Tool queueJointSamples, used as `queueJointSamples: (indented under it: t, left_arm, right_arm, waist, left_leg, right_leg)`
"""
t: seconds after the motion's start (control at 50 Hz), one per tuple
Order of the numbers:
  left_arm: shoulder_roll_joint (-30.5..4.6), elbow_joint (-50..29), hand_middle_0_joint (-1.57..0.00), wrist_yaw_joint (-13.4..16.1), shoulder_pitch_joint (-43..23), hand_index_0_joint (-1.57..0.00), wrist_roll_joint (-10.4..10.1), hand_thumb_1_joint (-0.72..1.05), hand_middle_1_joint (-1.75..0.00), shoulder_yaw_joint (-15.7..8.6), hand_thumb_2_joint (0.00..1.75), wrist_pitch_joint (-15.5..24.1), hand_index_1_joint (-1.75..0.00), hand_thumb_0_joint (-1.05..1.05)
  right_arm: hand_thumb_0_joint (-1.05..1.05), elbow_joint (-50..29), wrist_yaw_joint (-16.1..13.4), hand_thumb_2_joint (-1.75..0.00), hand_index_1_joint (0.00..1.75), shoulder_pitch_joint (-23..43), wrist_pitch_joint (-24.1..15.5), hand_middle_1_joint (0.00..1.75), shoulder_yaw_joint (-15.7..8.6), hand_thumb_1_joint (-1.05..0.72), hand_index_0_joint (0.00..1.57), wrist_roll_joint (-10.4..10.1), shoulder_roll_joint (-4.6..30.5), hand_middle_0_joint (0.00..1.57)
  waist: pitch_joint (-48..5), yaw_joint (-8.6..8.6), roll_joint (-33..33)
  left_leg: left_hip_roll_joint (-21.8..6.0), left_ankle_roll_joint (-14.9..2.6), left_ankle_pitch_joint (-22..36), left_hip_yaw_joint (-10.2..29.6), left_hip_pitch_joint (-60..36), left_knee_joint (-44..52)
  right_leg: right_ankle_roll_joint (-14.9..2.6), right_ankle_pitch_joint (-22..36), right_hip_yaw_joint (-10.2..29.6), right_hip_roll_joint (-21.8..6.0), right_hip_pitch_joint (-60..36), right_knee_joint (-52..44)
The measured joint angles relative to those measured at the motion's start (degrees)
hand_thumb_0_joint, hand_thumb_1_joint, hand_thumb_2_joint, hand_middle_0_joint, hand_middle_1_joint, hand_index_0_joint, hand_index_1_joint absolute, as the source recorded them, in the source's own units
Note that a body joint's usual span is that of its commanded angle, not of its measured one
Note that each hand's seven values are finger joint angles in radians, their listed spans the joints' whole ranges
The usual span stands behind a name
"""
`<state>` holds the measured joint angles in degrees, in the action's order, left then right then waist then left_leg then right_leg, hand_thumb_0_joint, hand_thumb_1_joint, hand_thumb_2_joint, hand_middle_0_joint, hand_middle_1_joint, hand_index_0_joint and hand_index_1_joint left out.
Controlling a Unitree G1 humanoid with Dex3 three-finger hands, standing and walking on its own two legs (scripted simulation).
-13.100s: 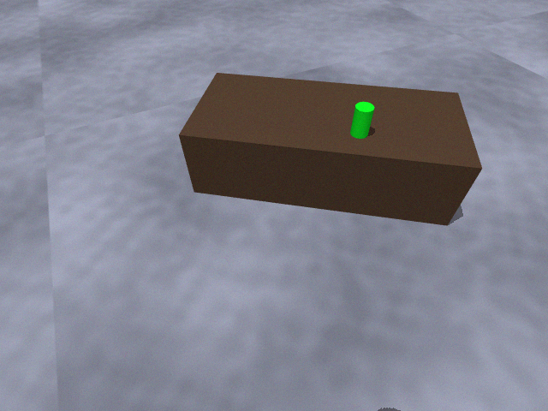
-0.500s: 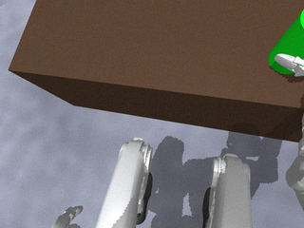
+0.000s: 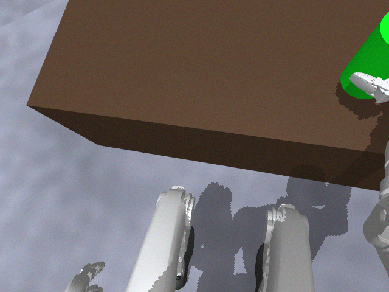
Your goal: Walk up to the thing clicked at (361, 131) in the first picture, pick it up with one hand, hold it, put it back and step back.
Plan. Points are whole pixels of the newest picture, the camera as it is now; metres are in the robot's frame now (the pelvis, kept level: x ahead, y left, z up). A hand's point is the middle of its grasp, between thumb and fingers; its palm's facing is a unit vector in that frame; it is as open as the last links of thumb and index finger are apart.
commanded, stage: settle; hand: right
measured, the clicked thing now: (383, 58) +0.54 -0.23 +0.03
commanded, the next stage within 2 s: lift in 0.62 s
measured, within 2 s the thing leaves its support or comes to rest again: neither
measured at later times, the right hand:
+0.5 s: hand out of the picture +0.55 -0.24 +0.06, palm faces +0.25 +0.97 -0.02, open 11.0 cm
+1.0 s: hand out of the picture +0.54 -0.24 +0.09, palm faces +0.25 +0.97 -0.02, open 11.0 cm
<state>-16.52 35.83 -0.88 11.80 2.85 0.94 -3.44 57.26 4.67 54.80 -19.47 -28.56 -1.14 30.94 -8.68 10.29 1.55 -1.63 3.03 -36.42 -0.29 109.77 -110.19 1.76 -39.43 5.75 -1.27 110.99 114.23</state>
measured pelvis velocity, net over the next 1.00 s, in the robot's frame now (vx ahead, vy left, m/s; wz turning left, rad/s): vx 0.02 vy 0.00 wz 0.00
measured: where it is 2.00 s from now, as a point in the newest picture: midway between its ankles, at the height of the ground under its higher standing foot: (220, 278)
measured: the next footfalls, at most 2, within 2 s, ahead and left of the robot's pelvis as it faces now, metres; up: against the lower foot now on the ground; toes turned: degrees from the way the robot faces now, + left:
none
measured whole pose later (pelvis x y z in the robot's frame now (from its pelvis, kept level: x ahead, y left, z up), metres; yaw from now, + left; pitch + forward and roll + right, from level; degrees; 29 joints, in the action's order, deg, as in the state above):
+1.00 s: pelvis +0.02 +0.00 +0.08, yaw +0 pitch +34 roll +5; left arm -14.8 35.7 -0.6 13.6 2.5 1.3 -2.8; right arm 52.7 3.3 48.2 -19.3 -27.9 -2.2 27.1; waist -8.8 9.6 1.7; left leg -1.1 2.7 -34.6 -1.3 94.9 -95.6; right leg 1.6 -38.1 5.3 -2.6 96.4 100.3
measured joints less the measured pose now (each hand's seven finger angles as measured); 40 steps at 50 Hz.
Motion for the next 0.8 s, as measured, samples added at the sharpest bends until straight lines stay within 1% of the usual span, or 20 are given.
queueJointSamples:
  t: [0.16, 0.26, 0.4, 0.46, 0.62, 0.8]
  left_arm:
    - [0.0, -0.9, -0.21, -0.2, 1.3, -0.21, -0.4, 0.9, -0.3, 0.4, 0.9, 0.1, -0.3, 0.01]
    - [0.5, -1.0, -0.21, -0.2, 1.5, -0.21, -0.4, 0.9, -0.3, 0.6, 0.9, 0.2, -0.3, 0.01]
    - [0.9, -0.7, -0.21, -0.1, 1.1, -0.2, -0.2, 0.9, -0.3, 0.7, 0.9, 0.4, -0.3, 0.01]
    - [1.0, -0.5, -0.2, 0.0, 1.0, -0.2, -0.2, 0.9, -0.3, 0.9, 0.9, 0.5, -0.3, 0.01]
    - [1.0, -0.7, -0.2, -0.1, 1.1, -0.2, -0.3, 0.9, -0.3, 0.9, 0.9, 0.6, -0.3, 0.01]
    - [1.4, -0.6, -0.2, 0.0, 1.5, -0.2, -0.3, 0.91, -0.3, 0.9, 0.89, 0.5, -0.3, 0.01]
  right_arm:
    - [-0.03, 0.5, 1.1, -1.0, 1.15, -0.5, 0.5, 1.11, -0.4, 0.61, 0.75, -0.3, 0.2, 0.71]
    - [-0.03, -0.9, 0.5, -1.0, 1.15, -1.5, 0.5, 1.11, -0.8, 0.61, 0.75, -0.5, -0.5, 0.71]
    - [-0.03, -1.7, -0.1, -0.99, 1.15, -2.0, 0.3, 1.11, -0.6, 0.61, 0.75, -0.3, -0.5, 0.71]
    - [-0.03, -1.3, -0.1, -0.99, 1.15, -1.7, 0.2, 1.11, -0.6, 0.61, 0.75, -0.7, -0.5, 0.71]
    - [-0.03, 0.5, 0.2, -0.99, 1.15, -1.2, -0.1, 1.12, -0.7, 0.61, 0.75, -0.6, -0.3, 0.71]
    - [-0.03, -0.4, -0.3, -1.0, 1.16, -2.8, -0.2, 1.13, -0.7, 0.61, 0.74, -0.7, -1.2, 0.7]
  waist:
    - [-0.1, 0.26, 0.0]
    - [0.3, 0.17, -0.1]
    - [0.5, 0.14, -0.1]
    - [0.6, 0.08, -0.1]
    - [0.1, 0.3, 0.2]
    - [0.2, 0.06, 0.0]
  left_leg:
    - [0.2, -0.02, 0.4, -0.3, -2.9, 3.4]
    - [0.2, -0.05, 0.5, -0.4, -4.5, 5.1]
    - [0.2, -0.14, 0.7, -0.5, -6.5, 7.1]
    - [0.3, -0.14, 0.8, -0.5, -7.4, 7.8]
    - [0.4, -0.28, 1.1, -0.7, -8.9, 9.4]
    - [0.5, -0.36, 1.5, -0.8, -10.5, 11.0]
  right_leg:
    - [-0.16, 0.2, -0.1, -0.4, -2.8, -3.2]
    - [-0.18, 0.3, -0.1, -0.5, -4.4, -4.7]
    - [-0.17, 0.4, -0.3, -0.7, -6.4, -6.7]
    - [-0.17, 0.5, -0.3, -0.8, -7.4, -7.5]
    - [-0.11, 0.8, -0.3, -1.0, -8.8, -9.1]
    - [-0.07, 1.1, -0.3, -1.2, -10.5, -10.6]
